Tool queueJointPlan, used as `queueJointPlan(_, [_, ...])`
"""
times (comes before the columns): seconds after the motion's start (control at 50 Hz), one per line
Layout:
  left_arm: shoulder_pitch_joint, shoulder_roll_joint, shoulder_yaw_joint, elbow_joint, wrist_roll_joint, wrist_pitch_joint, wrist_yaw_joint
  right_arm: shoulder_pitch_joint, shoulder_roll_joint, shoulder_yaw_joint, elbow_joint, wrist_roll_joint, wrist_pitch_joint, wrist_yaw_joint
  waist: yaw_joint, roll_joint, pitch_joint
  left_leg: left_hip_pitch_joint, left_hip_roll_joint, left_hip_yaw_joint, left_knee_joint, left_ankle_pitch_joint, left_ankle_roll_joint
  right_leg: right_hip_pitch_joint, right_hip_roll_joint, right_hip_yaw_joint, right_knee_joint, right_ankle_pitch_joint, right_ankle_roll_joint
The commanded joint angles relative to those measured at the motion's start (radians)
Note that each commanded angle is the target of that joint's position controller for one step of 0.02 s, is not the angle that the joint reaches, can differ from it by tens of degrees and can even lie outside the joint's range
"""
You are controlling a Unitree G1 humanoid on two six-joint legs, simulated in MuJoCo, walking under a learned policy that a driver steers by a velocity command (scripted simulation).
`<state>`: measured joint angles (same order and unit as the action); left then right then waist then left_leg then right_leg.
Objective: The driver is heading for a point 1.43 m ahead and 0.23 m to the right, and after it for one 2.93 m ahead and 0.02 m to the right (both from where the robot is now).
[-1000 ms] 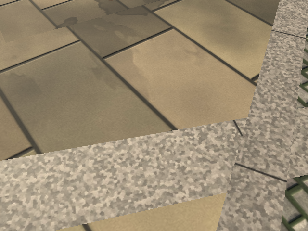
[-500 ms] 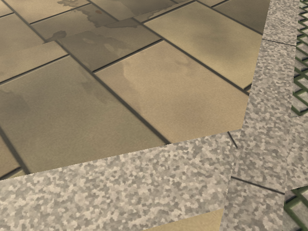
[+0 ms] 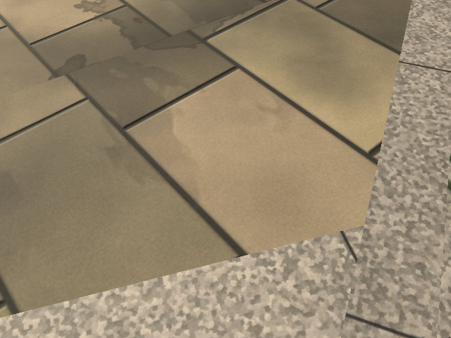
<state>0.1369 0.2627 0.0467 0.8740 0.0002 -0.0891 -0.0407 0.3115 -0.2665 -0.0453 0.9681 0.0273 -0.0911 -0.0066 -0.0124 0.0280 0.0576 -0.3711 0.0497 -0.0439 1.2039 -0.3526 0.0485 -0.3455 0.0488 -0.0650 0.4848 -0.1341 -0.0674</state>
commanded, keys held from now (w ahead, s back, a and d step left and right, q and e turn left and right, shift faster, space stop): w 0.92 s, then no key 0.08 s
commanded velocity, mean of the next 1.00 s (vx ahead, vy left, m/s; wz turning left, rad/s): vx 0.49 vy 0.00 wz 0.00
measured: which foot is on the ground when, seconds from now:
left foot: up 0.00-0.40, down 0.42-0.96, up 0.98-1.00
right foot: down 0.00-0.42, up 0.44-0.94, down 0.96-1.00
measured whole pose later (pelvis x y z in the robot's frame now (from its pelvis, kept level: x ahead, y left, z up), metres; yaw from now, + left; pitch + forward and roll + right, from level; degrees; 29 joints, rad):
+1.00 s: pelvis +0.57 +0.01 -0.01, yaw -1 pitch +2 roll +1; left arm 0.02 0.26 0.04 0.82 0.00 -0.10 -0.04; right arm 0.36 -0.28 -0.06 0.98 0.01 -0.05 -0.01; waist -0.05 0.00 0.04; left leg -0.09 0.00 -0.01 0.75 -0.48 -0.01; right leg -0.50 -0.01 -0.04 0.56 -0.09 -0.06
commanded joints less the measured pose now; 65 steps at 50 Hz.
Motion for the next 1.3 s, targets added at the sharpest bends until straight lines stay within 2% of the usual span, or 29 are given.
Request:
queueJointPlan(0.02, [-0.023,0.093,0.017,-0.038,0.01,-0.028,-0.004,0.073,-0.067,-0.024,-0.044,-0.009,0.01,-0.011,-0.025,-0.109,-0.056,-0.134,0.107,-0.05,-0.023,0.076,0.007,0.075,-0.267,0.341,-0.364,-0.139,-0.158])
queueJointPlan(0.08, [0.029,0.134,0.025,-0.011,0.008,-0.032,0.011,-0.015,-0.074,-0.028,-0.085,-0.02,0.026,-0.017,-0.021,-0.092,-0.009,-0.227,0.122,-0.036,-0.15,0.176,-0.027,0.054,-0.267,0.28,-0.417,-0.108,-0.184])
queueJointPlan(0.14, [0.097,0.152,0.029,0.01,0.001,-0.027,0.033,-0.123,-0.08,-0.033,-0.121,-0.03,0.015,-0.013,0.012,-0.056,0.002,-0.311,0.117,-0.028,-0.331,0.351,-0.054,0.131,-0.256,0.234,-0.422,-0.032,-0.171])
queueJointPlan(0.22, [0.179,0.167,0.03,0.038,-0.012,-0.016,0.046,-0.264,-0.049,-0.019,-0.162,-0.021,0.0,0.003,0.067,-0.056,0.015,-0.272,0.074,0.021,-0.554,0.493,-0.064,0.187,-0.231,0.155,-0.413,0.02,-0.138])
queueJointPlan(0.32, [0.268,0.173,0.035,0.078,-0.018,0.014,0.047,-0.387,-0.055,-0.007,-0.221,-0.009,-0.012,0.033,0.103,-0.063,0.038,-0.302,0.043,0.028,-0.688,0.399,-0.042,0.367,-0.288,0.156,-0.329,0.092,-0.133])
queueJointPlan(0.38, [0.249,0.194,0.044,0.076,-0.019,0.03,0.05,-0.333,-0.099,-0.019,-0.226,-0.005,-0.02,0.044,0.05,-0.105,-0.007,-0.189,0.005,0.051,-0.727,0.276,0.001,0.434,-0.314,0.164,-0.224,0.315,-0.107])
queueJointPlan(0.42, [0.224,0.168,0.032,0.06,-0.012,0.038,0.05,-0.062,-0.183,-0.062,-0.149,-0.011,-0.023,0.034,-0.082,-0.095,-0.189,0.217,-0.021,0.074,-0.739,0.295,0.065,0.336,-0.229,0.089,0.099,0.541,-0.058])
queueJointPlan(0.44, [0.25,0.11,0.009,0.026,0.004,0.03,0.05,0.11,-0.265,-0.083,-0.117,-0.031,-0.018,0.025,-0.119,0.032,-0.352,0.567,0.199,-0.21,-0.715,0.264,0.159,0.06,-0.146,0.035,0.444,0.271,-0.008])
queueJointPlan(0.46, [0.336,0.013,-0.019,0.029,-0.001,0.004,0.042,0.147,-0.291,-0.087,-0.095,-0.024,-0.012,0.032,-0.07,0.273,-0.444,0.794,0.359,-0.639,-0.844,0.104,0.284,-0.272,0.023,0.091,0.708,-0.423,0.035])
queueJointPlan(0.48, [0.257,0.133,0.008,0.028,-0.029,-0.017,0.038,0.114,-0.187,-0.057,-0.106,-0.015,-0.013,0.032,-0.101,0.166,-0.365,0.751,0.325,-0.611,-0.886,0.021,0.243,-0.386,-0.037,0.196,0.81,-0.439,0.018])
queueJointPlan(0.5, [0.177,0.165,0.017,0.003,-0.047,-0.031,0.033,0.033,-0.152,-0.046,-0.122,-0.016,-0.014,0.027,-0.085,0.124,-0.233,0.62,0.292,-0.453,-0.905,0.09,0.202,-0.429,-0.09,0.169,0.806,-0.345,0.004])
queueJointPlan(0.54, [0.116,0.147,0.022,-0.002,-0.024,-0.029,0.042,-0.079,-0.104,-0.03,-0.144,-0.031,-0.014,0.031,-0.03,0.015,-0.108,0.383,0.215,-0.28,-0.972,0.261,0.17,-0.358,-0.167,0.135,0.7,-0.194,0.011])
queueJointPlan(0.56, [0.141,0.128,0.022,-0.001,-0.022,-0.018,0.04,-0.096,-0.1,-0.028,-0.143,-0.04,-0.016,0.032,0.003,0.057,-0.105,0.317,0.206,-0.245,-1.001,0.305,0.178,-0.297,-0.188,0.141,0.674,-0.16,0.019])
queueJointPlan(0.62, [0.138,0.084,0.016,-0.005,-0.015,0.011,0.042,-0.088,-0.114,-0.033,-0.124,-0.029,-0.026,0.031,0.03,0.037,-0.066,0.233,0.18,-0.148,-1.064,0.388,0.193,-0.283,-0.204,0.123,0.582,-0.111,0.051])
queueJointPlan(0.68, [0.036,0.078,0.014,-0.044,-0.003,0.014,0.042,-0.048,-0.139,-0.039,-0.101,-0.026,-0.02,0.016,0.01,0.018,-0.03,0.236,0.162,-0.079,-1.091,0.44,0.187,-0.339,-0.201,0.111,0.4,0.043,0.077])
queueJointPlan(0.74, [-0.072,0.056,0.005,-0.072,-0.006,0.005,0.032,-0.011,-0.147,-0.038,-0.084,-0.02,-0.014,0.006,-0.023,0.027,-0.007,0.222,0.12,-0.007,-1.107,0.409,0.153,-0.279,-0.164,0.073,0.19,0.209,0.074])
queueJointPlan(0.84, [-0.197,0.069,0.002,-0.121,-0.017,-0.004,0.01,0.073,-0.161,-0.045,-0.033,-0.007,0.005,-0.001,-0.053,0.029,0.023,0.378,0.185,-0.016,-1.062,0.398,0.139,-0.299,-0.137,0.082,0.048,0.21,0.042])
queueJointPlan(0.9, [-0.167,0.103,0.014,-0.126,-0.017,-0.011,-0.002,0.059,-0.177,-0.054,-0.029,-0.006,0.023,-0.007,-0.012,0.046,-0.008,0.466,0.218,-0.023,-0.973,0.549,0.112,-0.236,-0.113,0.071,0.018,0.097,0.004])
queueJointPlan(0.94, [0.04,0.162,0.049,-0.065,-0.009,-0.011,0.004,0.028,-0.169,-0.049,-0.037,-0.013,0.038,-0.01,0.099,0.046,-0.131,0.435,0.148,0.027,-0.711,0.836,0.069,0.059,-0.051,0.016,-0.013,0.103,-0.038])
queueJointPlan(0.96, [0.193,0.226,0.067,-0.03,0.011,-0.011,0.011,0.046,-0.138,-0.033,-0.059,-0.03,0.04,-0.015,0.143,-0.027,-0.274,0.27,0.084,0.066,-0.446,0.659,0.026,0.349,-0.174,0.135,0.045,0.299,-0.087])
queueJointPlan(0.98, [0.26,0.302,0.083,-0.009,0.024,-0.003,0.013,0.185,-0.014,0.004,-0.058,-0.036,0.023,-0.005,0.088,-0.286,-0.413,-0.138,-0.106,0.079,-0.043,0.053,-0.057,0.717,-0.424,0.567,-0.007,0.351,-0.27])
queueJointPlan(1.0, [0.26,0.213,0.057,-0.014,0.006,0.001,0.01,0.171,-0.081,-0.009,-0.03,-0.024,0.003,-0.002,0.112,-0.245,-0.471,-0.209,-0.125,-0.085,0.11,-0.282,-0.062,0.716,-0.451,0.691,-0.085,0.449,-0.288])
queueJointPlan(1.02, [0.178,0.176,0.042,-0.026,0.0,-0.001,0.011,0.097,-0.142,-0.029,-0.051,0.005,-0.007,0.0,0.099,-0.189,-0.328,-0.268,-0.08,-0.104,0.152,-0.257,-0.051,0.588,-0.423,0.522,-0.08,0.532,-0.248])
queueJointPlan(1.04, [0.098,0.145,0.032,-0.042,0.003,-0.002,0.013,0.037,-0.139,-0.027,-0.063,0.006,-0.007,-0.005,0.069,-0.108,-0.243,-0.262,-0.023,-0.062,0.104,-0.19,-0.051,0.454,-0.381,0.39,-0.088,0.613,-0.216])
queueJointPlan(1.06, [0.041,0.106,0.021,-0.037,0.006,-0.002,0.009,-0.048,-0.132,-0.031,-0.081,-0.016,0.007,-0.018,0.049,-0.033,-0.151,-0.235,0.012,-0.014,0.018,-0.13,-0.044,0.316,-0.31,0.304,-0.141,0.617,-0.16])
queueJointPlan(1.08, [0.014,0.098,0.017,-0.034,0.02,-0.009,0.012,0.01,-0.111,-0.033,-0.072,-0.016,0.023,-0.022,-0.001,-0.111,-0.162,-0.145,0.043,-0.039,-0.019,-0.088,-0.053,0.235,-0.327,0.265,-0.155,0.689,-0.183])
queueJointPlan(1.1, [-0.009,0.079,0.012,-0.027,0.023,-0.012,0.009,0.047,-0.087,-0.027,-0.059,-0.022,0.039,-0.024,-0.022,-0.118,-0.157,-0.068,0.055,-0.042,-0.08,-0.067,-0.069,0.165,-0.315,0.239,-0.174,0.719,-0.192])
queueJointPlan(1.2, [-0.033,0.127,0.019,0.013,0.02,-0.003,0.029,-0.025,-0.052,-0.016,-0.076,-0.029,0.066,-0.032,-0.031,-0.108,-0.185,0.038,0.041,0.0,-0.417,0.114,-0.09,0.109,-0.255,0.113,-0.204,0.725,-0.169])
queueJointPlan(1.3, [-0.014,0.126,0.012,0.055,0.016,0.029,0.039,-0.12,-0.079,-0.026,-0.087,-0.027,0.091,-0.033,-0.001,-0.105,-0.138,0.1,0.03,0.004,-0.581,0.18,-0.076,0.1,-0.255,0.143,-0.23,0.321,-0.146])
